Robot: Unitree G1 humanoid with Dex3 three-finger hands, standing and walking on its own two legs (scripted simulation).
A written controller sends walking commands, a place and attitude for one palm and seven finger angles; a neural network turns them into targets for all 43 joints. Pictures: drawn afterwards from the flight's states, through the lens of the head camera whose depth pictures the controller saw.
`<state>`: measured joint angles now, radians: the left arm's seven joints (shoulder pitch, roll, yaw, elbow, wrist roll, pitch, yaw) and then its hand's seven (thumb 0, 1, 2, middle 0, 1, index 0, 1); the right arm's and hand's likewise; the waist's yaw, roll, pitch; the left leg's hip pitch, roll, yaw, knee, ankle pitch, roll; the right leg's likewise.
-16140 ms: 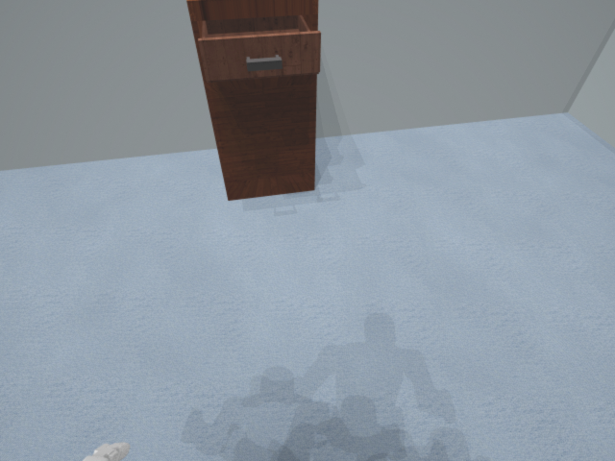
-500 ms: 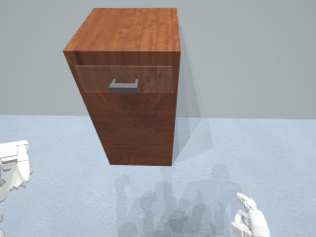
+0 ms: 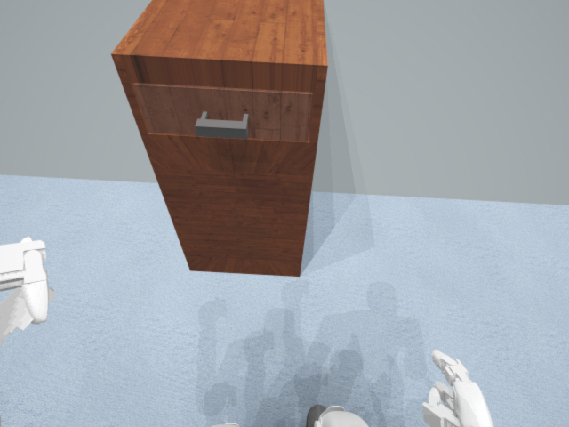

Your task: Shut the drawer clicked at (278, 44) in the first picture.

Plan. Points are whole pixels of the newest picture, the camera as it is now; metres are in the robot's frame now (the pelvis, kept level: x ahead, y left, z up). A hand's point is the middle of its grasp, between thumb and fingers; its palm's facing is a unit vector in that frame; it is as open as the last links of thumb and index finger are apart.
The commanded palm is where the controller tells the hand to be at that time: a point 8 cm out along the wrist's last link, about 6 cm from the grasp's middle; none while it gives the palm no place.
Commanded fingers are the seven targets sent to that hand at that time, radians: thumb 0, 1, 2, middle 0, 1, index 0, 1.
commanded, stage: step back with the hand held close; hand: left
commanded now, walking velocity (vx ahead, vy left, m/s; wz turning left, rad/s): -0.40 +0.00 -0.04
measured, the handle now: (223, 122) +0.72 +0.16 +0.00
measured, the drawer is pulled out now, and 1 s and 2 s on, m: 0.00 0.00 0.00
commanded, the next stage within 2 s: stop stepping back and stand still in 0.48 s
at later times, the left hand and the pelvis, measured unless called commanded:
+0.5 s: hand (26, 392) +0.13 +0.20 +0.19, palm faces +0.24 -0.80 -0.55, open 3.2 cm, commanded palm +0.05 +0.25 +0.20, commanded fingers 0.00 0.90 0.90 -1.40 -1.60 -1.40 -1.60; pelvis -0.08 -0.02 +0.02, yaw -2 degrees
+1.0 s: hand out of the picture -0.04 +0.19 +0.19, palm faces +0.38 -0.83 -0.40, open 3.3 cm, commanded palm -0.11 +0.24 +0.20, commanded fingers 0.00 0.90 0.90 -1.40 -1.60 -1.40 -1.60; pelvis -0.24 -0.04 +0.01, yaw -1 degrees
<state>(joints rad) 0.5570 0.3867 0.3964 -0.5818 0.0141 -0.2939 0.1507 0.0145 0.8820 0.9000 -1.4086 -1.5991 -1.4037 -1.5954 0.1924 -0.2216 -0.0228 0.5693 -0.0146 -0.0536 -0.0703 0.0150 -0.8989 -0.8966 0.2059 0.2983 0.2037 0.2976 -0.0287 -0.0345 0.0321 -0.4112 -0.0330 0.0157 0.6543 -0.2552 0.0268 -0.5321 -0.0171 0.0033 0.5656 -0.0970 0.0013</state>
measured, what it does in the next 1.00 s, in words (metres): walks backwards: right foot, then left foot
